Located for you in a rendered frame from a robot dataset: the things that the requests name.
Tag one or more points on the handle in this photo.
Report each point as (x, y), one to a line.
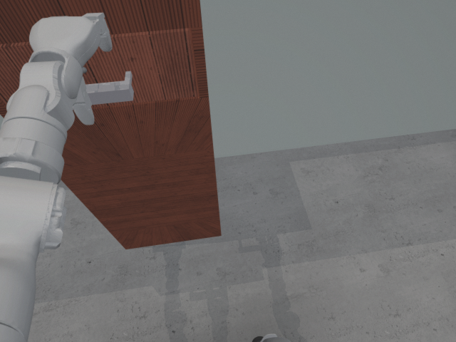
(111, 92)

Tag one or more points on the cabinet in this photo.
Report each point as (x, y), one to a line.
(145, 170)

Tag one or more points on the drawer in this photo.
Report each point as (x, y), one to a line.
(161, 63)

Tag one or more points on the robot left upper arm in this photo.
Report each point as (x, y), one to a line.
(32, 218)

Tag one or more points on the left robot forearm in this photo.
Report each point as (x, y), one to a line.
(39, 114)

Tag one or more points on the left robot hand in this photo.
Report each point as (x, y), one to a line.
(80, 36)

